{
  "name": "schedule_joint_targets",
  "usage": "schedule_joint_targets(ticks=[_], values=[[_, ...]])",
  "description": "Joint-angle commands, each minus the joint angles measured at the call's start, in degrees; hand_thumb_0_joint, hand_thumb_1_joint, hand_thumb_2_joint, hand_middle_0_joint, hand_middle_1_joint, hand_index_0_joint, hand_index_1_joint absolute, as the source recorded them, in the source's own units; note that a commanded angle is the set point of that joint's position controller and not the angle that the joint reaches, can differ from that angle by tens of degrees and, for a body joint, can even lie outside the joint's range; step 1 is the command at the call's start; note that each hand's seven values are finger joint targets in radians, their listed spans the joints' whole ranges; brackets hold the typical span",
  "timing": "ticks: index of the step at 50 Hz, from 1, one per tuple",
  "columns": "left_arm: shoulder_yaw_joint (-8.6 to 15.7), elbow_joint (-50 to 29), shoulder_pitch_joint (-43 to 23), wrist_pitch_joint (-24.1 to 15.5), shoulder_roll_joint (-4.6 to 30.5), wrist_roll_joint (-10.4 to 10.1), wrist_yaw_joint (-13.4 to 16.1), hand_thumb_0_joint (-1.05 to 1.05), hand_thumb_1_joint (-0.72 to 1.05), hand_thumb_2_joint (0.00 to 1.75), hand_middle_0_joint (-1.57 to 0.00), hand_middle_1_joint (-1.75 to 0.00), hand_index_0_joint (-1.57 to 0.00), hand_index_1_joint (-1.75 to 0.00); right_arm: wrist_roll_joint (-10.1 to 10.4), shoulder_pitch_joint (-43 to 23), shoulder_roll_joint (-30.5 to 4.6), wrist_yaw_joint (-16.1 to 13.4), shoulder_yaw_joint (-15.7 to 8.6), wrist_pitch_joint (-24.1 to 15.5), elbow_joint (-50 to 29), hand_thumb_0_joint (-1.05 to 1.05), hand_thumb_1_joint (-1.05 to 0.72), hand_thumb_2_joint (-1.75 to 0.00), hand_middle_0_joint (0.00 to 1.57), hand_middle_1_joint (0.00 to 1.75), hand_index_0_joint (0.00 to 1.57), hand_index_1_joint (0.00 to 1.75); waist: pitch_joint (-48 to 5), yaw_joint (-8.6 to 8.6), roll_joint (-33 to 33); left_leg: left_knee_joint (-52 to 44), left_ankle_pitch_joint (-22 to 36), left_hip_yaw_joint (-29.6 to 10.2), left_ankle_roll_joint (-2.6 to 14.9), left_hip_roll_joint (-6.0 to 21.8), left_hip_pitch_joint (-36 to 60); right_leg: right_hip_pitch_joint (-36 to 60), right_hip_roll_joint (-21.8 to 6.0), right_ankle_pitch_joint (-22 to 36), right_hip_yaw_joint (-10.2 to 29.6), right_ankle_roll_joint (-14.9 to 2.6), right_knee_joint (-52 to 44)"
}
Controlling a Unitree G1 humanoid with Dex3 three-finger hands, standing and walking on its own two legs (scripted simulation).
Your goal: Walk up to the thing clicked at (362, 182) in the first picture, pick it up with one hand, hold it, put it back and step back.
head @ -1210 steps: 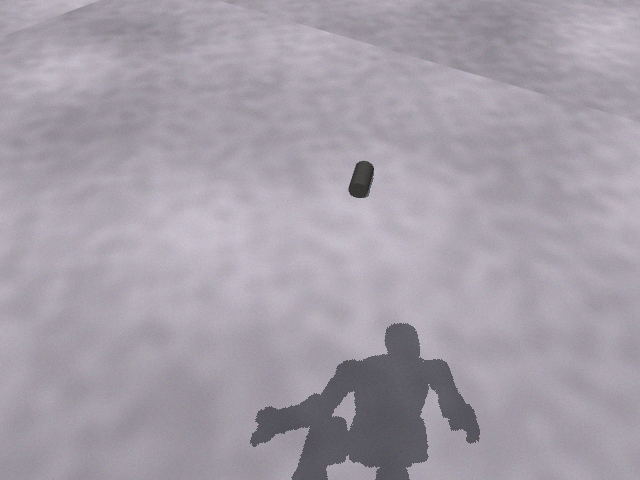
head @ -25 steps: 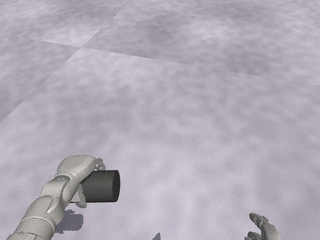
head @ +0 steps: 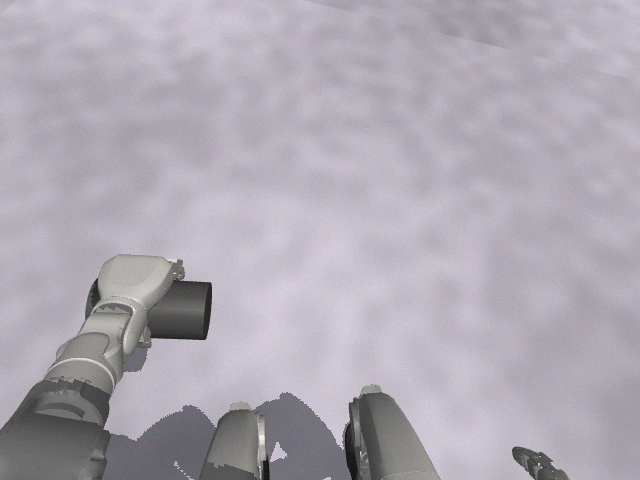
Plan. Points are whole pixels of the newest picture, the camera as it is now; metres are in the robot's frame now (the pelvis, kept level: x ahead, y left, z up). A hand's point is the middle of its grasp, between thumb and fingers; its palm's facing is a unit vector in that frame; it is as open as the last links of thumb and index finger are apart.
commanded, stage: crouch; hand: left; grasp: from above
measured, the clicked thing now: (154, 308) +0.38 +0.22 -0.15
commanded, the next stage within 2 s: lower in 1.46 s
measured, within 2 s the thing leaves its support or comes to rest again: neither
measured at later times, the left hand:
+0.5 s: hand (190, 315) +0.42 +0.21 -0.34, palm faces -0.47 +0.03 -0.88, open 10.9 cm
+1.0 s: hand (200, 315) +0.45 +0.21 -0.43, palm faces -0.49 +0.02 -0.87, open 11.0 cm
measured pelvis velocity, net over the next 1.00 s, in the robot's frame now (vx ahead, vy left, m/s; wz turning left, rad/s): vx -0.03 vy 0.00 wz -0.04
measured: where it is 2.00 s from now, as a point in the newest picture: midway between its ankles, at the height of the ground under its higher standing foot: outside the picture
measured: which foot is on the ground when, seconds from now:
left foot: down 0.00-1.00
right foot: down 0.00-1.00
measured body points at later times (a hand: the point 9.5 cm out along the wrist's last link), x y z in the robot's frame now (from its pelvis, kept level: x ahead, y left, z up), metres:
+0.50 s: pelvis -0.03 +0.00 -0.18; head +0.19 +0.03 +0.21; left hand +0.44 +0.21 -0.29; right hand +0.01 -0.27 -0.31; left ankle +0.04 +0.12 -0.62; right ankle +0.07 -0.14 -0.62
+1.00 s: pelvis -0.03 +0.00 -0.26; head +0.22 +0.03 +0.11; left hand +0.47 +0.21 -0.38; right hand -0.02 -0.29 -0.36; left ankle +0.04 +0.12 -0.62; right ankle +0.07 -0.14 -0.62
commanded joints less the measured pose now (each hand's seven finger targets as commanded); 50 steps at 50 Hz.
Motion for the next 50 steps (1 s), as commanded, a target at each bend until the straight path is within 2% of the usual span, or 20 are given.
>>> schedule_joint_targets(ticks=[1,2,4,6,9,11,16,20,22,24,26,30,31,33,40,43,45,46,47,50], values=[[4.67,-9.00,-27.13,1.57,12.72,-1.24,4.19,0.00,0.67,0.74,-1.10,-0.44,-1.07,-0.48,-0.70,6.36,-9.20,-1.09,-2.93,-2.51,-3.20,0.00,-0.89,-0.90,0.20,0.30,0.20,0.30,-31.16,-1.70,6.90,-1.79,7.66,-0.23,0.35,-1.05,8.18,1.48,2.05,5.13,-2.21,-4.17,1.40],[5.61,-8.84,-27.65,1.94,14.65,-1.17,4.18,0.00,0.68,0.76,-1.11,-0.45,-1.08,-0.49,-0.78,6.63,-9.37,-1.22,-2.83,-2.72,-3.21,0.00,-0.89,-0.90,0.20,0.30,0.20,0.30,-33.41,-1.39,7.09,0.25,7.61,-0.07,0.50,-1.16,6.03,0.86,1.87,5.11,-2.16,-4.11,3.02],[6.43,-7.56,-26.44,2.87,14.92,-1.40,3.86,0.00,0.72,0.77,-1.13,-0.45,-1.10,-0.49,-1.01,7.04,-9.49,-1.28,-2.92,-3.09,-3.12,0.00,-0.89,-0.90,0.20,0.30,0.20,0.30,-36.18,-1.41,7.33,3.03,8.86,-0.39,0.53,-1.13,3.98,-1.20,1.69,5.66,-2.34,-4.36,6.68],[7.36,-9.18,-29.38,3.28,16.68,-1.35,3.58,0.00,0.72,0.83,-1.14,-0.49,-1.10,-0.53,-1.23,7.48,-9.59,-1.34,-2.83,-3.28,-3.42,0.00,-0.89,-0.90,0.20,0.30,0.20,0.30,-38.74,-1.81,8.69,5.24,7.74,-0.74,0.29,-1.19,2.33,-4.03,1.63,4.64,-2.61,-4.37,9.37],[7.49,-3.86,-28.85,3.49,16.82,-1.18,2.94,0.00,0.76,0.84,-1.17,-0.52,-1.13,-0.56,-1.38,7.61,-9.20,-1.26,-2.25,-3.73,-3.09,0.00,-0.89,-0.90,0.20,0.30,0.20,0.30,-33.72,-3.35,5.71,8.83,-0.02,-0.11,0.80,-1.82,-8.80,-8.39,1.48,-1.09,-2.58,-3.94,11.87],[9.23,-4.15,-30.17,3.16,19.41,-1.34,2.48,0.00,0.76,0.84,-1.15,-0.53,-1.12,-0.56,-1.47,7.81,-9.61,-0.96,-2.14,-4.34,-3.28,0.00,-0.89,-0.90,0.20,0.30,0.20,0.30,-36.28,-3.00,7.24,10.95,-1.45,-0.40,0.74,-1.95,-10.33,-11.49,1.36,-2.91,-2.65,-4.03,14.66],[8.77,-5.20,-35.57,0.69,18.77,-0.77,1.81,0.00,0.84,0.88,-1.21,-0.55,-1.18,-0.58,-2.16,8.94,-10.13,0.13,-1.59,-5.45,-2.49,0.00,-0.89,-0.90,0.20,0.30,0.20,0.30,-40.12,-5.51,9.45,17.61,-1.29,-1.14,0.78,-2.12,-13.11,-18.94,1.23,-2.96,-3.41,-4.33,20.92],[10.76,-6.07,-38.68,-0.84,22.04,-0.34,2.99,0.00,0.87,0.90,-1.22,-0.58,-1.20,-0.61,-2.82,10.02,-10.28,1.10,-1.16,-5.87,-2.26,0.00,-0.89,-0.90,0.20,0.30,0.20,0.30,-43.07,-5.88,10.93,21.59,-2.19,-0.62,0.93,-2.40,-15.67,-21.68,1.18,-4.01,-3.55,-4.26,23.79],[11.22,-4.78,-39.38,-1.31,22.35,0.70,3.68,0.00,0.88,0.91,-1.22,-0.58,-1.21,-0.61,-3.16,10.90,-10.74,1.60,-0.78,-6.06,-1.47,0.00,-0.89,-0.90,0.20,0.30,0.20,0.30,-43.03,-6.43,12.20,23.15,-0.49,-1.06,0.60,-2.40,-16.01,-24.72,0.82,-2.72,-3.83,-4.29,26.06],[11.09,-4.73,-40.68,-1.63,21.37,1.06,4.06,0.00,0.89,0.89,-1.22,-0.58,-1.21,-0.59,-3.67,11.56,-10.78,2.36,-0.93,-6.36,-1.12,0.00,-0.89,-0.90,0.20,0.30,0.20,0.30,-45.23,-7.03,13.62,25.81,3.73,-1.26,0.47,-2.18,-13.89,-26.37,0.69,-0.03,-4.08,-4.39,28.06],[11.69,-4.16,-41.57,-1.69,22.45,1.95,4.32,0.00,0.86,0.88,-1.20,-0.56,-1.19,-0.58,-4.02,12.15,-11.29,2.89,-0.85,-6.39,-0.71,0.00,-0.89,-0.90,0.20,0.30,0.20,0.30,-46.87,-7.21,15.01,27.97,8.24,-1.50,0.19,-2.18,-13.27,-28.26,0.53,2.66,-4.27,-4.41,30.40],[11.01,-2.95,-43.20,-1.89,21.41,2.23,4.41,0.00,0.82,0.88,-1.18,-0.56,-1.16,-0.58,-4.74,12.90,-11.33,4.15,-0.74,-6.46,-0.74,0.00,-0.90,-0.90,0.20,0.30,0.20,0.30,-46.99,-8.32,15.80,31.94,11.47,-0.74,0.27,-2.15,-14.46,-29.29,0.53,5.34,-4.44,-4.16,32.53],[11.21,-1.32,-42.59,-1.78,21.74,2.35,4.45,0.00,0.81,0.88,-1.17,-0.57,-1.15,-0.59,-4.91,13.14,-11.34,4.42,-0.53,-6.44,-0.53,0.00,-0.90,-0.90,0.20,0.30,0.20,0.30,-45.25,-8.36,15.93,32.69,11.29,-0.35,0.34,-2.22,-16.65,-28.52,0.38,6.05,-4.39,-4.05,33.09],[11.80,-1.42,-42.92,-1.61,23.10,2.40,4.45,0.00,0.81,0.90,-1.18,-0.55,-1.16,-0.58,-5.09,12.88,-11.41,4.84,-0.37,-6.33,-0.96,0.00,-0.90,-0.90,0.20,0.30,0.20,0.30,-46.48,-8.03,16.33,33.75,11.01,0.05,0.48,-2.34,-17.89,-28.00,0.62,6.29,-4.30,-4.05,34.19],[11.87,1.36,-45.47,-1.76,24.53,2.55,3.55,0.00,0.79,0.93,-1.17,-0.57,-1.14,-0.61,-4.97,12.42,-11.91,5.98,-0.24,-5.90,-1.90,0.00,-0.90,-0.90,0.20,0.30,0.20,0.30,-43.30,-9.48,15.54,36.63,6.39,0.49,1.02,-2.50,-24.86,-30.33,0.84,3.92,-5.04,-4.03,37.24],[12.32,2.62,-44.38,-1.96,25.35,2.78,3.25,0.00,0.76,0.92,-1.14,-0.59,-1.11,-0.62,-5.03,12.68,-12.21,6.43,-0.02,-5.77,-1.97,0.00,-0.90,-0.90,0.20,0.30,0.20,0.30,-42.43,-9.06,15.12,37.79,5.93,0.61,1.10,-2.51,-25.66,-31.26,0.90,3.58,-5.19,-3.96,38.18],[11.94,2.64,-45.50,-2.33,25.03,2.67,3.05,0.00,0.77,0.91,-1.14,-0.59,-1.12,-0.62,-5.02,12.74,-12.31,6.67,0.09,-5.76,-2.03,0.00,-0.90,-0.90,0.20,0.30,0.20,0.30,-42.69,-9.88,15.99,38.64,6.10,0.65,1.02,-2.51,-26.32,-31.70,0.96,3.79,-5.33,-3.97,39.33],[12.76,2.91,-46.26,-2.50,26.92,2.83,3.14,0.00,0.76,0.93,-1.14,-0.60,-1.11,-0.63,-4.97,12.80,-12.68,6.73,0.20,-5.76,-2.02,0.00,-0.90,-0.90,0.20,0.30,0.20,0.30,-42.55,-9.82,15.76,38.80,5.63,0.53,1.10,-2.53,-27.16,-31.95,0.98,3.44,-5.47,-4.00,39.77],[12.28,3.20,-45.39,-2.55,25.81,3.00,3.14,0.00,0.77,0.93,-1.15,-0.60,-1.12,-0.63,-5.08,12.94,-12.32,6.78,0.28,-5.63,-1.84,0.00,-0.90,-0.90,0.20,0.30,0.20,0.30,-42.49,-9.54,15.81,39.18,5.75,0.60,1.01,-2.57,-26.90,-32.39,1.10,3.38,-5.45,-4.03,40.04],[12.47,4.27,-48.08,-3.18,26.64,3.19,3.37,0.00,0.77,0.93,-1.15,-0.61,-1.12,-0.64,-5.36,13.60,-12.69,6.98,0.65,-5.78,-1.47,0.00,-0.90,-0.90,0.20,0.30,0.20,0.30,-41.83,-10.94,15.65,40.55,4.78,0.54,1.22,-2.50,-28.28,-33.55,1.05,2.87,-5.70,-3.89,40.85]])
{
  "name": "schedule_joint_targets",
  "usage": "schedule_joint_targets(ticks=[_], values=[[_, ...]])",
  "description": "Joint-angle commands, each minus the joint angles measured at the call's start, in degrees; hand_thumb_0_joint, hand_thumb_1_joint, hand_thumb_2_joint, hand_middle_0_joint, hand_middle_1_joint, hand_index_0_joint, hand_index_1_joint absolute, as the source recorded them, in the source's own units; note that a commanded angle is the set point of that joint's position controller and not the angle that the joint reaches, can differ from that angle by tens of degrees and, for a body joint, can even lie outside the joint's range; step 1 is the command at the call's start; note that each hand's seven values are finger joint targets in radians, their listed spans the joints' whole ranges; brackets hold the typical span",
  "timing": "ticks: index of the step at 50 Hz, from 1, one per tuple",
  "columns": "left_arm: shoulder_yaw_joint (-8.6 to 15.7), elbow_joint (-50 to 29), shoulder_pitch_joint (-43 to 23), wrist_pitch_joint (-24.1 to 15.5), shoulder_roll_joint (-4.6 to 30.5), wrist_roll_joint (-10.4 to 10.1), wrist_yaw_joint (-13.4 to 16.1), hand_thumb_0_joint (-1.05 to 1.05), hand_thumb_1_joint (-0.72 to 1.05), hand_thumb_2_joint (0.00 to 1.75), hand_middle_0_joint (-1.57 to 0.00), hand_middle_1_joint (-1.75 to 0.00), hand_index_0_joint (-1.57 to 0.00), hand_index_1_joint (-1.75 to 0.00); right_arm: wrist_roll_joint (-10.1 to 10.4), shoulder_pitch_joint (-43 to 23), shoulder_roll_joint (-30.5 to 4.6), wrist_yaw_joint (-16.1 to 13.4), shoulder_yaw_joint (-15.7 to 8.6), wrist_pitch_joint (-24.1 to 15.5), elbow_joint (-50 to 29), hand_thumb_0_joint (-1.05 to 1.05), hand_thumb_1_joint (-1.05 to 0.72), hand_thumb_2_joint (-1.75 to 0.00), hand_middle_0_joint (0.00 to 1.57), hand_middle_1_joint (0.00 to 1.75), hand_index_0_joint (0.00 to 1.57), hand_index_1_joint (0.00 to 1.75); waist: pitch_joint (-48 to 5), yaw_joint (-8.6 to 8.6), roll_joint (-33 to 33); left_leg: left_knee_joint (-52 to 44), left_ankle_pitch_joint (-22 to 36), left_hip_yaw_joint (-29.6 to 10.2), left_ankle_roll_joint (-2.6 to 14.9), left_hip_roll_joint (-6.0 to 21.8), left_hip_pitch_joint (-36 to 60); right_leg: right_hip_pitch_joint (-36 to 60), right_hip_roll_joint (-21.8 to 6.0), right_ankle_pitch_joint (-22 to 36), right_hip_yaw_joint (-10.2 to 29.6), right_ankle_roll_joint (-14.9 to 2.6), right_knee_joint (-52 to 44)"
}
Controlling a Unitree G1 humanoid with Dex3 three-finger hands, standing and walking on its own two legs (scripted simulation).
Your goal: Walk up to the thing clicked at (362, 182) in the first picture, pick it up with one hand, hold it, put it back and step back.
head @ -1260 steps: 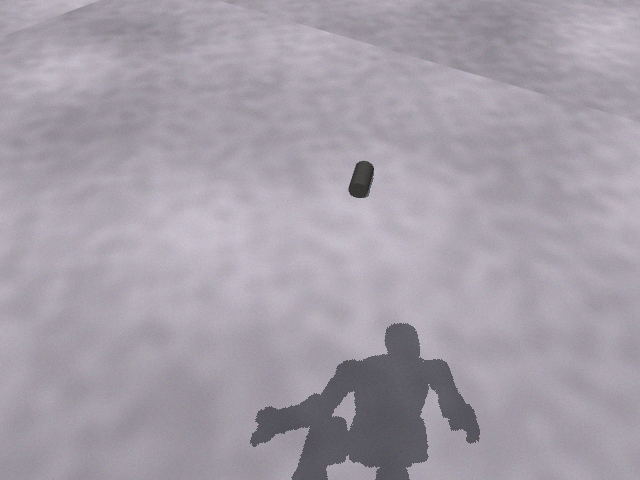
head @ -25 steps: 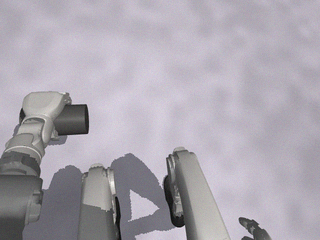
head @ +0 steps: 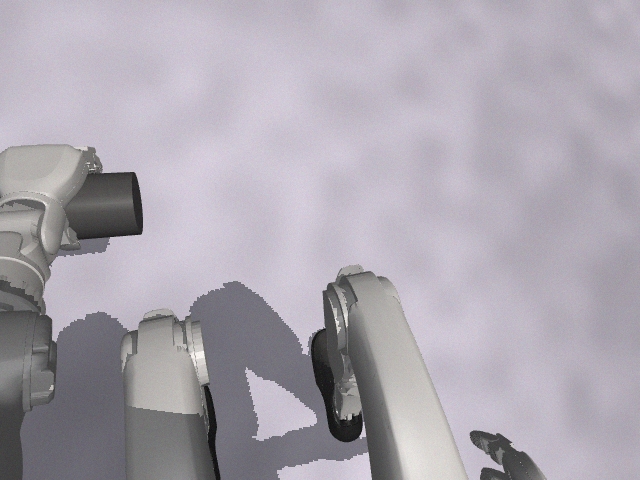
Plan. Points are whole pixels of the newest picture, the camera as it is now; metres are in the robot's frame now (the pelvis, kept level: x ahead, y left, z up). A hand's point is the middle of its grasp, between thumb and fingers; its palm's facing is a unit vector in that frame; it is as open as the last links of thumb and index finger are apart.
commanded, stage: crouch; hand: left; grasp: from above
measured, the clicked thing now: (73, 207) +0.48 +0.23 -0.21
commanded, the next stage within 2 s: lower in 0.46 s
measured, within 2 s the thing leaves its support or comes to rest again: neither
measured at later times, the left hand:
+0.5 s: hand (70, 203) +0.49 +0.23 -0.22, palm faces -0.48 +0.01 -0.88, open 11.0 cm
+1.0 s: hand (85, 210) +0.49 +0.23 -0.27, palm faces -0.48 +0.00 -0.88, open 11.0 cm
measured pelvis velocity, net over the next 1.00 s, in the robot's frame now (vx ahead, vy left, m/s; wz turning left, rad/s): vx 0.00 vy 0.00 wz -0.05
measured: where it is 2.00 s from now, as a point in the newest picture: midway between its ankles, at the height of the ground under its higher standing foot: (272, 430)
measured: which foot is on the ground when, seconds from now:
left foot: down 0.00-1.00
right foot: down 0.00-1.00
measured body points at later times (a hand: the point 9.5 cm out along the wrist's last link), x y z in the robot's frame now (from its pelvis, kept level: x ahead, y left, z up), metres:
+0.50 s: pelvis -0.01 +0.00 -0.04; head +0.25 +0.05 +0.32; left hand +0.51 +0.23 -0.17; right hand +0.00 -0.27 -0.14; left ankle +0.07 +0.12 -0.36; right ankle +0.10 -0.14 -0.36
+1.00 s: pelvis +0.00 +0.00 -0.07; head +0.27 +0.06 +0.28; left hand +0.51 +0.23 -0.22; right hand +0.00 -0.28 -0.15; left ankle +0.07 +0.12 -0.36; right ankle +0.10 -0.14 -0.36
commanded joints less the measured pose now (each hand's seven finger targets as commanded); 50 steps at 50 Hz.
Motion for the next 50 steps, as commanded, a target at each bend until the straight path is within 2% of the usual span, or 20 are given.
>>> schedule_joint_targets(ticks=[1,7,9,15,17,20,23,26,29,30,31,32,34,38,42,43,44,45,46,50], values=[[2.32,-9.89,-24.91,-0.71,15.60,-0.48,3.17,0.00,0.77,0.92,-1.14,-0.61,-1.12,-0.64,-0.01,13.57,-13.02,-0.29,-3.86,-0.23,-0.10,0.00,-0.90,-0.90,0.20,0.30,0.20,0.30,-43.59,-0.95,14.81,-12.50,15.65,4.70,2.15,-0.25,29.04,22.61,1.52,13.08,-4.35,-4.58,-10.23],[2.33,-7.12,-27.14,-1.50,16.41,0.35,4.15,0.00,0.76,0.93,-1.14,-0.63,-1.11,-0.65,-0.47,13.57,-13.54,-0.17,-2.65,-0.52,0.75,0.00,-0.90,-0.90,0.20,0.30,0.20,0.30,-41.27,-1.98,17.12,-11.58,12.65,4.55,1.90,-0.36,27.47,18.22,1.40,10.18,-5.05,-4.77,-8.36],[2.54,-7.62,-28.92,-1.63,18.07,0.98,4.63,0.00,0.75,0.95,-1.15,-0.62,-1.11,-0.65,-0.48,13.23,-13.88,-0.27,-2.65,-0.52,0.61,0.00,-0.90,-0.90,0.20,0.30,0.20,0.30,-43.24,-1.96,18.43,-10.85,12.45,4.55,1.96,-0.37,27.62,18.08,1.73,10.16,-5.32,-4.98,-7.36],[2.49,-4.53,-29.15,-1.23,18.97,1.41,5.23,0.00,0.78,0.95,-1.16,-0.62,-1.13,-0.65,-0.64,13.32,-14.30,-0.14,-1.44,-0.84,0.78,0.00,-0.90,-0.90,0.20,0.30,0.20,0.30,-40.36,-2.97,18.22,-10.33,10.71,4.03,2.01,-0.38,25.32,15.59,1.64,8.91,-6.11,-5.02,-5.97],[1.63,-5.14,-29.36,-1.04,17.95,1.14,5.14,0.00,0.76,0.95,-1.16,-0.61,-1.12,-0.65,-0.78,13.24,-14.12,-0.16,-0.93,-0.85,0.63,0.00,-0.90,-0.90,0.20,0.30,0.20,0.30,-41.12,-3.08,19.30,-9.62,11.67,4.27,1.94,-0.38,25.56,16.03,1.92,9.82,-6.19,-5.08,-5.58],[2.05,-4.18,-27.94,-0.55,18.77,1.11,5.09,0.00,0.77,0.94,-1.17,-0.61,-1.13,-0.65,-0.72,13.52,-14.44,-0.05,-0.62,-0.87,0.57,0.00,-0.90,-0.90,0.20,0.30,0.20,0.30,-39.66,-3.08,18.71,-9.00,11.73,4.32,2.05,-0.50,24.23,15.68,1.64,10.17,-6.22,-4.85,-5.40],[1.51,-5.36,-29.02,-0.46,18.15,0.41,4.47,0.00,0.77,0.94,-1.17,-0.61,-1.13,-0.65,-0.75,13.75,-14.72,0.08,-0.34,-0.96,0.30,0.00,-0.90,-0.90,0.20,0.30,0.20,0.30,-39.43,-3.96,19.69,-8.69,12.31,3.93,1.88,-0.34,24.42,15.28,1.63,10.73,-6.50,-4.90,-4.65],[1.98,-5.81,-27.41,-0.37,19.76,0.34,4.01,0.00,0.77,0.92,-1.18,-0.60,-1.14,-0.64,-0.66,14.01,-14.96,0.22,-0.26,-0.80,0.07,0.00,-0.91,-0.90,0.20,0.30,0.20,0.30,-41.18,-3.32,18.52,-8.00,13.40,3.93,2.02,-0.35,24.64,17.12,1.80,11.69,-6.62,-4.81,-4.51],[1.65,-8.22,-27.91,-0.77,19.26,-0.35,3.60,0.00,0.77,0.94,-1.21,-0.59,-1.16,-0.65,-0.63,14.05,-14.91,0.32,-0.16,-0.68,-0.01,0.00,-0.91,-0.90,0.20,0.30,0.20,0.30,-41.62,-3.32,19.94,-7.46,14.49,4.05,1.84,-0.23,24.91,17.38,1.92,12.62,-6.64,-4.87,-3.95],[1.85,-6.44,-27.54,-0.71,19.44,-0.29,3.44,0.00,0.76,0.95,-1.21,-0.60,-1.15,-0.66,-0.61,14.47,-15.09,0.39,-0.08,-0.67,0.16,0.00,-0.91,-0.90,0.20,0.30,0.20,0.30,-40.33,-4.29,18.67,-7.09,14.63,3.74,1.90,-0.23,23.98,17.17,1.81,12.91,-6.82,-4.74,-3.80],[1.34,-5.75,-26.51,-0.79,18.65,-0.14,3.39,0.00,0.76,0.94,-1.21,-0.59,-1.15,-0.65,-0.63,14.28,-14.88,0.39,0.18,-0.54,0.10,0.00,-0.91,-0.90,0.20,0.30,0.20,0.30,-39.35,-3.94,18.19,-6.92,14.61,3.76,1.96,-0.24,23.33,16.75,1.96,12.93,-6.90,-4.70,-3.84],[1.77,-5.21,-27.33,-1.01,19.68,-0.29,3.50,0.00,0.75,0.93,-1.20,-0.58,-1.15,-0.64,-0.55,14.35,-15.17,0.41,0.29,-0.55,0.25,0.00,-0.91,-0.90,0.20,0.30,0.20,0.30,-38.21,-4.46,17.86,-6.60,14.54,3.60,1.97,-0.25,22.53,15.95,1.86,12.79,-7.04,-4.64,-3.59],[1.15,-3.89,-27.11,-1.36,18.63,-0.29,3.49,0.00,0.75,0.92,-1.20,-0.58,-1.14,-0.64,-0.95,14.12,-15.10,0.65,0.73,-0.80,0.48,0.00,-0.91,-0.90,0.20,0.30,0.20,0.30,-36.01,-5.17,17.52,-5.64,14.62,3.46,1.95,-0.15,21.68,15.22,2.00,12.84,-7.24,-4.63,-3.17],[2.11,-5.96,-27.86,-2.54,21.28,0.57,4.30,0.00,0.75,0.92,-1.19,-0.59,-1.14,-0.64,-1.29,13.69,-15.58,0.85,1.12,-0.82,0.12,0.00,-0.91,-0.90,0.20,0.30,0.20,0.30,-39.26,-4.30,19.61,-4.03,16.01,3.67,1.96,-0.21,22.20,16.68,2.22,14.27,-7.28,-4.49,-1.90],[3.18,-4.86,-28.03,-3.36,22.31,0.98,5.42,0.00,0.77,0.93,-1.20,-0.59,-1.15,-0.64,-1.92,13.59,-16.00,1.22,1.25,-1.27,0.02,0.00,-0.91,-0.90,0.20,0.30,0.20,0.30,-37.02,-5.27,19.46,-3.05,14.48,3.79,2.00,-0.27,20.78,15.24,2.20,13.06,-7.64,-4.47,-1.42],[2.79,-7.02,-28.78,-3.72,22.84,1.25,5.63,0.00,0.77,0.92,-1.21,-0.58,-1.15,-0.64,-1.82,12.92,-15.83,1.22,1.23,-1.25,-0.15,0.00,-0.91,-0.90,0.20,0.30,0.20,0.30,-39.95,-4.60,21.41,-3.04,15.05,3.71,1.87,-0.05,22.08,16.44,2.54,13.52,-7.69,-4.60,-0.89],[3.87,-5.17,-26.79,-3.49,23.67,1.68,6.20,0.00,0.78,0.91,-1.21,-0.58,-1.16,-0.64,-1.91,13.75,-16.35,1.25,1.13,-1.25,-0.05,0.00,-0.91,-0.90,0.20,0.30,0.20,0.30,-39.22,-4.93,21.12,-3.07,15.71,3.64,1.74,-0.22,21.98,15.96,2.18,14.09,-7.79,-4.43,-0.51],[3.82,-7.54,-28.45,-3.68,24.16,1.57,6.69,0.00,0.81,0.88,-1.21,-0.59,-1.17,-0.62,-1.98,13.00,-16.12,1.31,1.17,-1.23,-0.47,0.00,-0.91,-0.90,0.20,0.30,0.20,0.30,-41.71,-4.33,22.46,-3.05,15.88,3.58,1.75,-0.11,22.54,16.56,2.53,14.22,-7.88,-4.61,0.01],[3.95,-4.89,-25.38,-3.33,23.83,1.90,7.05,0.00,0.80,0.89,-1.21,-0.58,-1.17,-0.63,-2.02,13.11,-16.23,1.38,1.29,-1.14,-0.21,0.00,-0.91,-0.90,0.20,0.30,0.20,0.30,-39.97,-4.24,22.06,-3.23,15.98,3.60,1.62,-0.22,22.21,15.86,2.40,14.21,-8.02,-4.56,0.27],[3.64,-5.09,-29.45,-2.63,23.61,2.44,8.06,0.00,0.82,0.89,-1.21,-0.59,-1.18,-0.63,-2.37,12.99,-16.51,1.61,1.37,-1.46,0.11,0.00,-0.91,-0.90,0.20,0.30,0.20,0.30,-39.26,-5.88,23.27,-2.03,16.20,3.08,1.60,0.11,23.19,12.97,2.55,14.61,-8.58,-4.74,1.16]])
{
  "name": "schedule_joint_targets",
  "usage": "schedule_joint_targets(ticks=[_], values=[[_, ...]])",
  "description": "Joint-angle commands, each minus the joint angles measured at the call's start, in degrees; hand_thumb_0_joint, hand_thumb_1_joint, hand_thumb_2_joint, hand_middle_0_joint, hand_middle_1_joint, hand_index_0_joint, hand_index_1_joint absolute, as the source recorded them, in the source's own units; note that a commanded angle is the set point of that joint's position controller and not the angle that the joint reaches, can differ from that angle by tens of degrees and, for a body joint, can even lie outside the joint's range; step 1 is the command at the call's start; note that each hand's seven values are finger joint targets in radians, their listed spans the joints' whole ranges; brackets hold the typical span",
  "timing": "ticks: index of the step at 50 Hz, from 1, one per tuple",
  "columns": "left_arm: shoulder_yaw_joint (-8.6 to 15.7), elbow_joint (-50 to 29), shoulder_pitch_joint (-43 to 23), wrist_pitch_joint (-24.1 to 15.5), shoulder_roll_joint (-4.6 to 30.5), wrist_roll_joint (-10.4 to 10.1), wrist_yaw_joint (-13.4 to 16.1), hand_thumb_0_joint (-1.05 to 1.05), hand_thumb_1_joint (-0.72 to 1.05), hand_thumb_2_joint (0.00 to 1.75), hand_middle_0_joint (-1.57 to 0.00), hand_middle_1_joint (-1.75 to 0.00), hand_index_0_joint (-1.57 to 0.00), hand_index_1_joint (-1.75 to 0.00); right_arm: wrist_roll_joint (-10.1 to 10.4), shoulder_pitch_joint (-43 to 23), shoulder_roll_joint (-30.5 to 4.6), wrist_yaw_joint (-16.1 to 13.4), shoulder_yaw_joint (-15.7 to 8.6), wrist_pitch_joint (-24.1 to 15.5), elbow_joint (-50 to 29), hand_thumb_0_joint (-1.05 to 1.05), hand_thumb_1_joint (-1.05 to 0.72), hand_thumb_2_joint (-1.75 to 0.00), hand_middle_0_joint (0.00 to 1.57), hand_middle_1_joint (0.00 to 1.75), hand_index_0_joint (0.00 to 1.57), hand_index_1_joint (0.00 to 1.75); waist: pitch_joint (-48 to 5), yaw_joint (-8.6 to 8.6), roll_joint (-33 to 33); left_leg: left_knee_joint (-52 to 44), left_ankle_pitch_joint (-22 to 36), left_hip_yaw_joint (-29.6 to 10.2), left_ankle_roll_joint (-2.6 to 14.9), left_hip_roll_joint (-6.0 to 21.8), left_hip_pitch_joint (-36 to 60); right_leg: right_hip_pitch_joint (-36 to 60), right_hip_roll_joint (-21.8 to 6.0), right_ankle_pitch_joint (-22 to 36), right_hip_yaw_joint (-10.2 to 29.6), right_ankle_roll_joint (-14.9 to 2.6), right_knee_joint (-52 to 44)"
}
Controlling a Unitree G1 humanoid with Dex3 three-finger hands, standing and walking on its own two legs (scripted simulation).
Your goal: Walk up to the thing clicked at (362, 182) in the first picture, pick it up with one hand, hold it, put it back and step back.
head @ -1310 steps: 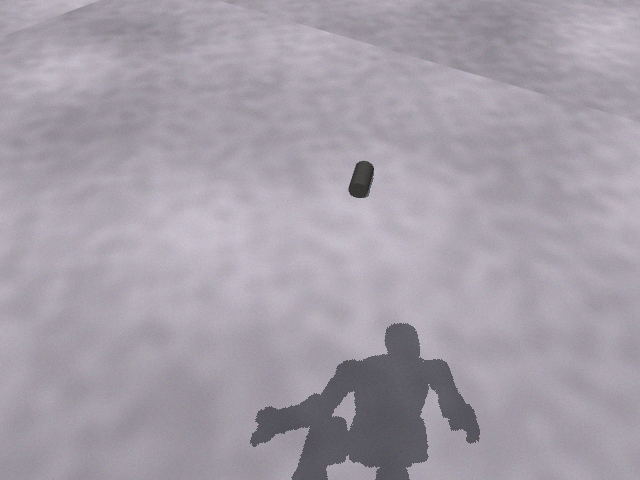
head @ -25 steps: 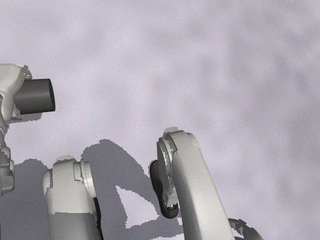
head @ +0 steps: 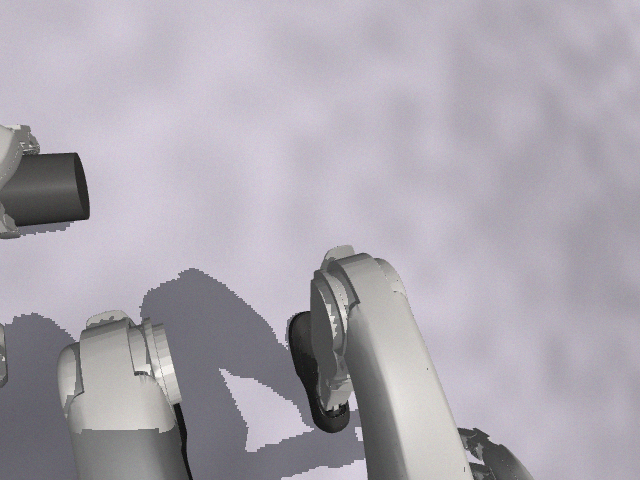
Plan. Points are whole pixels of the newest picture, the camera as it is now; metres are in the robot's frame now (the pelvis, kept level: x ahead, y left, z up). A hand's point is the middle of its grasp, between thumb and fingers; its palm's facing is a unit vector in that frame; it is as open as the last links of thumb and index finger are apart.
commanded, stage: rest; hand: left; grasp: from above
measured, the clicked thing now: (9, 191) +0.49 +0.25 -0.24
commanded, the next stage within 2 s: open in 0.84 s
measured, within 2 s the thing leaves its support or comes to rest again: rests again in 1.40 s
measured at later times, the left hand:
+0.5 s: hand (7, 192) +0.49 +0.25 -0.25, palm faces -0.49 -0.04 -0.87, open 10.9 cm
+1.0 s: hand (5, 187) +0.50 +0.26 -0.25, palm faces -0.49 -0.05 -0.87, open 10.9 cm
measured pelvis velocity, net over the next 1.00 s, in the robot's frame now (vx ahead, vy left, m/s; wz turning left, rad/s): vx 0.00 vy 0.01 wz -0.08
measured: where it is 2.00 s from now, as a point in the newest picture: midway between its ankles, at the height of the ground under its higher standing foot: (251, 429)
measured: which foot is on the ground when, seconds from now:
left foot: down 0.00-1.00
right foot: down 0.00-1.00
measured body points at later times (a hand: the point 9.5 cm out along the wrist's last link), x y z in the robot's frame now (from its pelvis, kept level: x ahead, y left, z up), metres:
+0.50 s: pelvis +0.00 +0.01 -0.02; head +0.28 +0.10 +0.32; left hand +0.51 +0.25 -0.20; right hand +0.01 -0.26 -0.08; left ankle +0.07 +0.12 -0.30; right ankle +0.12 -0.13 -0.30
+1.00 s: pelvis +0.00 +0.01 -0.02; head +0.29 +0.10 +0.31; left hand +0.52 +0.26 -0.20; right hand +0.00 -0.25 -0.08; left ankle +0.07 +0.12 -0.30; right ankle +0.12 -0.13 -0.30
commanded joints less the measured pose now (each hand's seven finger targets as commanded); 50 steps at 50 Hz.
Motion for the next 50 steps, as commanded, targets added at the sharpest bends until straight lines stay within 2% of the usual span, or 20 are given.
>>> schedule_joint_targets(ticks=[1,5,6,8,9,13,21,22,23,30,37,39,40,41,42,43,44,47,49,50], values=[[1.30,-8.40,-23.80,0.82,14.69,-0.43,3.91,0.00,0.81,0.90,-1.19,-0.57,-1.16,-0.61,-0.25,13.96,-15.10,-0.04,-4.05,-0.33,0.77,0.00,-0.90,-0.90,0.20,0.30,0.20,0.30,-43.78,-2.01,25.35,-14.53,15.85,5.87,1.84,0.91,32.46,22.72,1.94,13.53,-6.96,-5.29,-9.37],[1.60,-5.47,-24.10,1.19,15.63,-1.18,4.26,0.00,0.79,0.87,-1.16,-0.56,-1.14,-0.59,-0.81,13.75,-15.65,0.23,-2.83,-1.03,0.97,0.00,-0.89,-0.89,0.20,0.30,0.20,0.30,-40.43,-2.91,21.55,-12.67,14.03,6.08,2.70,0.84,26.97,23.65,2.17,12.73,-7.04,-4.76,-9.61],[2.01,-6.80,-24.25,0.93,16.69,-1.21,4.38,0.00,0.77,0.87,-1.16,-0.55,-1.13,-0.59,-0.62,13.71,-16.00,0.09,-2.91,-1.02,0.95,0.00,-0.90,-0.90,0.20,0.30,0.20,0.30,-41.71,-1.98,23.18,-13.61,14.16,5.96,2.40,0.77,28.04,23.81,2.18,12.46,-7.17,-5.01,-9.66],[1.19,-5.75,-24.10,0.77,16.06,-1.09,4.07,0.00,0.76,0.86,-1.14,-0.57,-1.12,-0.59,-0.84,13.58,-16.09,0.27,-2.46,-1.28,0.71,0.00,-0.89,-0.89,0.20,0.30,0.20,0.30,-41.74,-3.04,23.23,-13.04,13.83,5.52,2.35,1.02,27.96,24.07,2.46,12.15,-7.61,-4.99,-9.18],[1.17,-5.70,-23.37,0.71,16.72,-0.83,4.08,0.00,0.74,0.83,-1.12,-0.57,-1.10,-0.59,-0.69,13.29,-16.22,0.22,-2.40,-1.33,0.75,0.00,-0.90,-0.89,0.20,0.30,0.20,0.30,-42.56,-2.18,22.86,-12.81,14.21,5.41,2.29,1.02,28.69,24.03,2.50,12.39,-7.71,-5.07,-8.91],[1.30,-3.57,-22.69,0.10,17.27,-0.91,4.40,0.00,0.75,0.84,-1.13,-0.57,-1.11,-0.60,-0.97,13.16,-16.66,0.34,-1.84,-1.56,0.30,0.00,-0.90,-0.90,0.20,0.30,0.20,0.30,-40.72,-3.13,22.04,-12.32,12.59,5.07,2.40,1.04,26.44,23.83,2.63,11.07,-8.24,-5.04,-8.60],[1.96,-5.92,-23.76,-0.40,19.34,0.84,6.51,0.00,0.78,0.83,-1.13,-0.57,-1.12,-0.59,-1.57,13.19,-17.58,0.65,-0.80,-2.32,0.06,0.00,-0.90,-0.90,0.20,0.30,0.20,0.30,-41.38,-3.85,27.03,-11.64,17.15,4.10,1.45,1.37,30.83,22.89,2.77,14.74,-9.14,-5.38,-7.16],[1.93,-3.80,-22.79,-0.19,18.69,0.78,6.70,0.00,0.79,0.83,-1.14,-0.58,-1.13,-0.59,-1.86,13.20,-17.88,0.80,-0.70,-2.54,-0.14,0.00,-0.90,-0.90,0.20,0.30,0.20,0.30,-39.02,-4.67,26.58,-11.09,16.91,4.04,1.35,1.44,30.13,21.70,2.60,14.56,-9.45,-5.39,-6.81],[2.65,-5.86,-23.42,-0.24,19.85,0.48,7.10,0.00,0.79,0.82,-1.13,-0.58,-1.13,-0.58,-1.78,13.13,-18.08,0.90,-0.76,-2.59,-0.48,0.00,-0.89,-0.89,0.20,0.30,0.20,0.30,-39.87,-4.01,28.14,-11.95,17.24,3.81,1.13,1.47,30.78,21.80,2.57,14.48,-9.58,-5.49,-6.76],[1.04,-1.15,-23.07,0.74,18.20,1.46,8.01,0.00,0.80,0.83,-1.15,-0.56,-1.14,-0.57,-2.84,12.52,-18.83,2.29,0.05,-3.98,-0.22,0.00,-0.90,-0.90,0.20,0.30,0.20,0.30,-36.37,-6.49,29.39,-10.55,17.60,2.89,0.85,2.03,32.34,19.09,2.85,15.06,-10.56,-5.30,-5.61],[0.14,0.86,-22.35,0.93,18.57,0.43,8.16,0.00,0.74,0.79,-1.09,-0.56,-1.09,-0.56,-2.64,12.17,-19.44,3.15,1.02,-4.76,-0.98,0.00,-0.89,-0.90,0.20,0.30,0.20,0.30,-35.18,-6.06,27.64,-12.14,15.27,2.16,1.38,2.01,29.70,21.32,3.18,13.73,-10.70,-5.06,-6.53],[0.84,1.45,-23.85,0.78,19.53,0.76,8.04,0.00,0.73,0.79,-1.10,-0.54,-1.09,-0.56,-2.92,12.33,-20.04,3.33,1.14,-5.08,-1.43,0.00,-0.89,-0.90,0.20,0.30,0.20,0.30,-34.19,-7.56,25.01,-11.20,14.47,2.12,1.67,1.98,27.93,22.07,3.17,13.56,-10.89,-4.77,-6.74],[-0.27,3.02,-23.34,0.95,18.38,0.47,7.77,0.00,0.73,0.78,-1.09,-0.55,-1.08,-0.56,-2.85,12.57,-19.82,3.40,1.52,-5.23,-0.69,0.00,-0.90,-0.90,0.20,0.30,0.20,0.30,-33.34,-7.23,24.93,-10.65,14.44,2.38,1.85,1.98,27.87,21.49,3.17,13.71,-10.61,-4.72,-6.97],[1.17,1.58,-24.42,0.63,20.45,0.15,8.04,0.00,0.72,0.79,-1.09,-0.54,-1.08,-0.56,-2.78,12.05,-20.64,3.24,1.30,-5.29,-1.63,0.00,-0.89,-0.90,0.20,0.30,0.20,0.30,-34.72,-7.39,24.48,-10.86,15.05,1.70,1.62,2.11,28.01,21.97,3.09,13.76,-10.92,-4.84,-7.01],[0.14,3.95,-23.61,0.82,19.38,0.72,7.74,0.00,0.73,0.79,-1.10,-0.54,-1.09,-0.55,-2.96,12.59,-20.57,3.30,1.79,-5.47,-1.37,0.00,-0.90,-0.90,0.20,0.30,0.20,0.30,-32.88,-8.08,24.64,-10.04,14.98,2.15,1.73,1.97,27.48,21.65,3.15,13.95,-10.77,-4.80,-7.03],[1.02,2.33,-24.44,0.44,20.43,-0.05,7.86,0.00,0.71,0.79,-1.09,-0.53,-1.07,-0.55,-2.80,11.65,-20.75,3.27,1.80,-5.57,-2.42,0.00,-0.90,-0.90,0.20,0.30,0.20,0.30,-33.51,-7.84,24.23,-10.85,14.83,1.53,1.64,2.21,27.61,22.31,3.10,13.59,-10.97,-4.70,-7.18],[-0.08,3.84,-23.14,0.39,19.75,0.37,7.89,0.00,0.70,0.78,-1.08,-0.55,-1.07,-0.56,-2.66,12.08,-20.47,3.16,2.00,-5.46,-1.55,0.00,-0.90,-0.90,0.20,0.30,0.20,0.30,-33.39,-7.21,24.48,-11.17,14.22,1.61,1.63,2.04,27.43,22.21,3.33,13.10,-10.94,-4.92,-7.26],[-1.14,5.25,-23.53,-0.02,19.23,0.37,7.48,0.00,0.71,0.73,-1.06,-0.55,-1.06,-0.55,-3.05,11.65,-20.50,3.46,2.67,-5.80,-1.34,0.00,-0.90,-0.90,0.20,0.30,0.20,0.30,-30.85,-7.95,23.62,-10.39,11.80,1.79,1.98,2.13,25.65,21.77,3.55,11.70,-11.12,-4.67,-7.53],[-0.10,3.44,-23.03,-0.18,21.74,0.77,8.04,0.00,0.55,0.79,-0.91,-0.58,-0.90,-0.59,-2.93,12.02,-20.69,3.17,2.72,-5.66,-1.78,0.00,-0.89,-0.90,0.20,0.30,0.20,0.30,-33.92,-7.06,25.31,-10.63,13.77,1.99,1.74,2.12,27.58,23.76,3.56,13.11,-10.91,-4.74,-7.67],[0.12,3.78,-23.22,-0.20,21.25,0.44,7.99,0.00,0.47,0.80,-0.87,-0.59,-0.85,-0.60,-3.02,11.88,-20.83,3.29,2.84,-5.75,-2.43,0.00,-0.89,-0.90,0.20,0.30,0.20,0.30,-33.11,-8.08,24.83,-10.91,14.03,1.51,1.62,2.24,27.47,23.36,3.39,13.33,-11.20,-4.58,-7.38]])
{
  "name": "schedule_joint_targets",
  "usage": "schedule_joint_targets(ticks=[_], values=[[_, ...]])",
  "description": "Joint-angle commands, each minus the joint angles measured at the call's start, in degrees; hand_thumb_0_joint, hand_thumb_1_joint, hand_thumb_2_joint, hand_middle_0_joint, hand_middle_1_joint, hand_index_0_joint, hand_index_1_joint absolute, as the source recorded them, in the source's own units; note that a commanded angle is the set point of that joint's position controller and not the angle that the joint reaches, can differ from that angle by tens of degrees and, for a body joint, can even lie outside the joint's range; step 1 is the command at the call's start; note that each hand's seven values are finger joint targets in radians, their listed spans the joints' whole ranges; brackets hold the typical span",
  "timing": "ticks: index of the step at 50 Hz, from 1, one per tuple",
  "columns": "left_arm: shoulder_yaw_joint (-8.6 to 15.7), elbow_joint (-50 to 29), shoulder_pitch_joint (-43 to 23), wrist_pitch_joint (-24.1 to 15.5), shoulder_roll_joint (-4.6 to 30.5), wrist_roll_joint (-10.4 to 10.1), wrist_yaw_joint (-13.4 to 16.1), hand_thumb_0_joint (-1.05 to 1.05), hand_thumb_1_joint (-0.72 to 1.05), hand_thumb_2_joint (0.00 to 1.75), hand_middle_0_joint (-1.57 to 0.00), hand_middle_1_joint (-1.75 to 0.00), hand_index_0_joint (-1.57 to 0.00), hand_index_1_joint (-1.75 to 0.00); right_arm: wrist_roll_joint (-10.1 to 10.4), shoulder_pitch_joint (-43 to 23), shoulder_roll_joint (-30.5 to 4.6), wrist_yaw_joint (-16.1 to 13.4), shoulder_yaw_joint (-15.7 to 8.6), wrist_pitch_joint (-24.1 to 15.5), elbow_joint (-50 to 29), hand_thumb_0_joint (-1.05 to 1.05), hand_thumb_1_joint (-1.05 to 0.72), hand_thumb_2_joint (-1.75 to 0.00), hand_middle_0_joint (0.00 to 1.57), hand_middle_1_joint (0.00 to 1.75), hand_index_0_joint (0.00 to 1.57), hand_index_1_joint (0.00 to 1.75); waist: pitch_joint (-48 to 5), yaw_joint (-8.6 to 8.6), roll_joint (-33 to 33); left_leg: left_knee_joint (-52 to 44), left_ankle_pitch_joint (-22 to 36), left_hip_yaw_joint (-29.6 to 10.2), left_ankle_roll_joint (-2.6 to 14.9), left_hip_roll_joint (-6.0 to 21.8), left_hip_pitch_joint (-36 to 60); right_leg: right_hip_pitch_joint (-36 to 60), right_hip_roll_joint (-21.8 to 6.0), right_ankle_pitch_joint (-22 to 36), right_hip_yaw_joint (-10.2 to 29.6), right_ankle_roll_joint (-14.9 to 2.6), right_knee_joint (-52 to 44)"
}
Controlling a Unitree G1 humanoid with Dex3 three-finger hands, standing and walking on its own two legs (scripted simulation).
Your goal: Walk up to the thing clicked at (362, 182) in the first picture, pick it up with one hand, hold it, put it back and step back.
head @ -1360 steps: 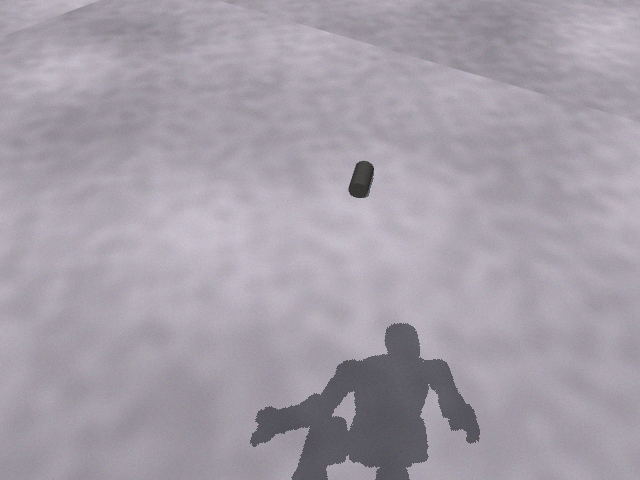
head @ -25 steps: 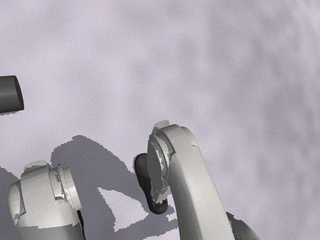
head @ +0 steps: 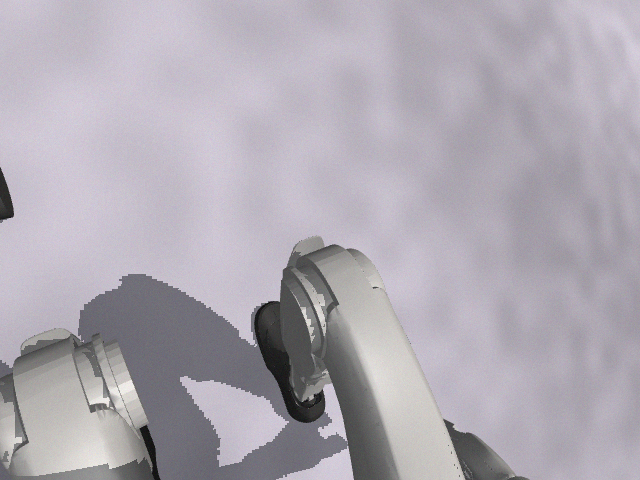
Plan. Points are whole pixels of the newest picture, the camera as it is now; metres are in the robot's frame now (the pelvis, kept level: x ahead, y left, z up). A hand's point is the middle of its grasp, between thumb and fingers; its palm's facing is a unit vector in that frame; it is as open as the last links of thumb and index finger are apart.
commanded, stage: open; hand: left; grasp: from above
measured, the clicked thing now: out of the picture +0.48 +0.28 -0.27
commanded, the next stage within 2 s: withdraw in 0.92 s
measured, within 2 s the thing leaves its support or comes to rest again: rests again in 0.40 s
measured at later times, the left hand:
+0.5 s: hand out of the picture +0.49 +0.29 -0.23, palm faces -0.44 -0.08 -0.89, open 11.8 cm
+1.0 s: hand out of the picture +0.48 +0.29 -0.23, palm faces -0.47 -0.09 -0.88, open 13.6 cm
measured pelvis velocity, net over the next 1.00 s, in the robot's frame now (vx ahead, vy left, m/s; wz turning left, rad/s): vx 0.00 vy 0.00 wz -0.02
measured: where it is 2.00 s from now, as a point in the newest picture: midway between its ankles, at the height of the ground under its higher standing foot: (224, 432)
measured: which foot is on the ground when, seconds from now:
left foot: down 0.00-1.00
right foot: down 0.00-1.00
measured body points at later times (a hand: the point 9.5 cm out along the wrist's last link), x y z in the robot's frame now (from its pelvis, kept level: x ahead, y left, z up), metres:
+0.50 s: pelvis +0.00 +0.00 +0.00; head +0.28 +0.11 +0.33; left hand +0.51 +0.29 -0.18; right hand +0.02 -0.26 -0.05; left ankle +0.06 +0.12 -0.28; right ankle +0.13 -0.13 -0.28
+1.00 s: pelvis +0.00 +0.00 +0.00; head +0.28 +0.12 +0.33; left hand +0.50 +0.29 -0.18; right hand +0.02 -0.27 -0.05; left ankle +0.06 +0.12 -0.28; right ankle +0.13 -0.13 -0.28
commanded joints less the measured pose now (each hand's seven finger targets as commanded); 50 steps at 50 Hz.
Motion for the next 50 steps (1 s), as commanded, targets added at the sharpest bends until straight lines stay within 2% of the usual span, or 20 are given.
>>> schedule_joint_targets(ticks=[1,5,10,11,13,17,21,22,24,25,26,28,30,33,35,36,39,41,47,50], values=[[-0.50,-7.79,-17.01,-0.12,10.19,-0.70,2.64,0.00,0.39,0.80,-0.82,-0.59,-0.81,-0.61,0.25,13.07,-18.00,-0.46,-4.92,0.09,1.19,0.00,-0.89,-0.90,0.20,0.30,0.20,0.30,-38.42,-3.51,28.11,-16.87,14.23,5.07,0.41,1.80,29.28,22.76,2.36,12.19,-8.20,-5.40,-9.37],[0.70,-8.96,-17.17,-0.56,12.48,-0.55,3.20,0.00,0.18,0.84,-0.69,-0.63,-0.66,-0.66,0.22,12.61,-18.49,-0.75,-5.06,0.14,0.66,0.00,-0.89,-0.90,0.20,0.30,0.20,0.30,-38.71,-2.98,28.03,-17.00,13.63,4.80,0.33,1.85,29.22,22.75,2.35,11.69,-8.36,-5.49,-9.79],[0.47,-8.32,-17.66,-0.47,11.96,-0.50,3.13,0.00,0.03,0.84,-0.57,-0.66,-0.54,-0.69,0.01,12.15,-19.45,-0.49,-5.03,-0.54,0.01,0.00,-0.89,-0.90,0.20,0.30,0.20,0.30,-35.39,-4.21,27.87,-16.09,13.37,4.53,0.14,1.98,28.55,20.72,2.03,11.36,-8.62,-5.57,-9.63],[1.79,-9.17,-18.12,-0.65,13.83,-0.52,3.38,0.00,-0.01,0.85,-0.54,-0.66,-0.51,-0.70,0.02,12.13,-19.68,-0.64,-5.13,-0.47,-0.22,0.00,-0.89,-0.90,0.20,0.30,0.20,0.30,-36.41,-3.84,27.31,-16.15,13.65,4.43,0.17,1.98,28.31,21.76,2.10,11.47,-8.67,-5.57,-9.96],[-0.09,-9.28,-17.90,-0.69,11.82,-0.50,3.18,0.00,-0.07,0.82,-0.48,-0.69,-0.46,-0.71,-0.06,12.51,-18.79,-0.44,-4.64,-0.64,0.60,0.00,-0.89,-0.90,0.20,0.30,0.20,0.30,-36.41,-3.86,27.90,-16.07,13.19,5.02,0.40,1.89,27.88,22.65,2.27,11.43,-8.35,-5.47,-10.14],[1.14,-9.31,-16.72,-0.26,13.20,-0.78,3.73,0.00,-0.15,0.85,-0.40,-0.75,-0.38,-0.77,-0.01,13.44,-19.07,-0.33,-5.02,-0.73,0.43,0.00,-0.89,-0.90,0.20,0.30,0.20,0.30,-38.70,-3.48,27.88,-16.87,13.62,4.63,0.27,1.92,28.83,23.44,2.22,11.80,-8.72,-5.39,-10.04],[-0.44,-7.85,-17.35,0.67,11.29,-1.12,3.09,0.00,-0.24,0.86,-0.32,-0.79,-0.30,-0.81,0.22,12.39,-18.98,-0.08,-5.07,-0.64,0.75,0.00,-0.89,-0.90,0.20,0.30,0.20,0.30,-36.70,-3.98,28.40,-16.67,12.82,4.33,0.25,2.12,28.32,20.93,2.31,11.27,-8.86,-5.58,-9.72],[0.12,-8.50,-16.80,0.95,11.92,-1.37,3.06,0.00,-0.26,0.88,-0.30,-0.81,-0.28,-0.83,0.45,12.18,-19.36,-0.26,-5.31,-0.50,0.24,0.00,-0.89,-0.90,0.20,0.30,0.20,0.30,-37.37,-3.01,28.28,-17.34,13.05,3.94,0.12,1.99,28.76,20.67,2.03,11.29,-8.74,-5.68,-9.87],[-0.67,-7.19,-15.75,1.64,10.60,-1.42,2.37,0.00,-0.31,0.88,-0.26,-0.82,-0.25,-0.83,0.40,12.36,-19.19,-0.13,-5.32,-0.37,0.37,0.00,-0.89,-0.90,0.20,0.30,0.20,0.30,-36.65,-3.32,28.72,-17.08,14.06,4.05,-0.07,2.13,29.72,20.24,2.14,11.96,-8.68,-5.70,-9.48],[0.40,-9.70,-15.85,1.62,12.34,-1.30,2.55,0.00,-0.33,0.90,-0.25,-0.82,-0.23,-0.84,0.43,12.16,-19.28,-0.25,-5.28,-0.18,-0.22,0.00,-0.89,-0.90,0.20,0.30,0.20,0.30,-39.09,-2.43,30.28,-17.89,15.83,3.95,-0.33,2.09,30.78,21.81,2.17,12.98,-8.70,-5.81,-9.44],[-0.78,-6.42,-14.33,2.11,9.99,-1.45,1.96,0.00,-0.35,0.89,-0.22,-0.84,-0.21,-0.85,0.50,12.37,-19.06,-0.15,-5.11,-0.17,0.05,0.00,-0.89,-0.90,0.20,0.30,0.20,0.30,-36.80,-3.01,28.92,-17.20,15.92,4.06,-0.30,2.00,30.26,20.63,2.05,13.08,-8.63,-5.92,-9.26],[-0.15,-8.51,-15.06,1.96,11.48,-1.84,1.71,0.00,-0.39,0.90,-0.18,-0.87,-0.17,-0.88,0.83,11.98,-19.32,-0.23,-5.18,0.19,-0.58,0.00,-0.89,-0.90,0.20,0.30,0.20,0.30,-38.56,-2.26,29.93,-17.90,16.41,3.70,-0.43,2.06,30.72,21.59,2.15,13.31,-8.64,-6.09,-9.20],[0.30,-7.83,-14.71,1.96,11.25,-2.27,1.04,0.00,-0.40,0.93,-0.17,-0.89,-0.16,-0.90,0.71,12.25,-19.62,-0.37,-5.13,0.44,-1.26,0.00,-0.89,-0.90,0.20,0.30,0.20,0.30,-37.35,-3.18,27.45,-17.20,15.44,4.17,0.02,1.84,28.28,22.46,2.03,12.68,-8.53,-5.92,-9.97],[-0.41,-10.88,-15.95,1.57,11.22,-2.41,0.17,0.00,-0.43,0.97,-0.15,-0.91,-0.13,-0.93,0.79,12.61,-18.93,-0.48,-4.79,0.69,-0.81,0.00,-0.89,-0.90,0.20,0.30,0.20,0.30,-38.36,-2.78,28.62,-16.97,16.10,4.78,0.09,1.86,28.82,23.77,2.32,13.01,-8.20,-5.91,-10.16],[1.61,-8.24,-13.47,1.40,12.66,-2.26,-0.15,0.00,-0.44,0.98,-0.15,-0.92,-0.13,-0.93,0.58,13.10,-19.59,-0.62,-4.84,0.78,-1.21,0.00,-0.89,-0.90,0.20,0.30,0.20,0.30,-36.39,-3.67,25.35,-16.00,16.19,4.98,0.37,1.72,26.91,24.73,2.18,13.19,-8.22,-5.78,-10.60],[1.30,-10.28,-14.70,0.87,12.75,-2.60,-0.17,0.00,-0.46,0.99,-0.14,-0.92,-0.11,-0.95,0.66,12.68,-19.32,-0.68,-4.82,1.03,-1.59,0.00,-0.89,-0.90,0.20,0.30,0.20,0.30,-38.61,-2.91,25.94,-16.44,15.91,5.24,0.47,1.67,26.61,26.70,2.36,12.93,-8.03,-5.81,-11.03],[1.37,-10.27,-14.80,0.35,12.45,-2.19,-0.58,0.00,-0.47,1.00,-0.12,-0.95,-0.10,-0.97,0.46,12.57,-20.03,-0.93,-4.93,1.04,-2.16,0.00,-0.89,-0.90,0.20,0.30,0.20,0.30,-35.89,-3.23,26.49,-16.69,14.36,4.56,0.04,1.65,27.54,22.71,1.96,11.05,-8.49,-6.12,-11.06],[2.18,-12.06,-15.48,-0.31,14.19,-1.62,-0.19,0.00,-0.47,1.02,-0.12,-0.95,-0.10,-0.97,0.34,12.83,-19.87,-1.17,-4.94,1.46,-1.80,0.00,-0.89,-0.90,0.20,0.30,0.20,0.30,-39.15,-2.96,28.82,-16.92,15.67,4.17,-0.30,1.93,30.32,23.66,2.14,12.20,-8.73,-6.12,-10.60],[1.85,-10.92,-15.43,-1.01,13.10,-0.98,0.40,0.00,-0.48,1.08,-0.09,-1.01,-0.07,-1.03,0.02,12.39,-19.34,-1.14,-4.54,1.62,-1.75,0.00,-0.89,-0.90,0.20,0.30,0.20,0.30,-36.36,-4.00,28.60,-16.17,14.80,4.03,-0.35,1.97,29.67,21.52,1.95,11.71,-9.02,-6.05,-10.22],[1.38,-11.73,-15.98,-1.22,12.93,-0.52,1.08,0.00,-0.48,1.07,-0.08,-1.02,-0.06,-1.04,-0.07,12.10,-19.83,-1.36,-5.03,1.67,-1.43,0.00,-0.89,-0.90,0.20,0.30,0.20,0.30,-36.95,-3.48,30.24,-16.94,14.28,3.70,-0.61,1.99,30.73,20.39,2.04,11.25,-9.18,-6.22,-10.00]])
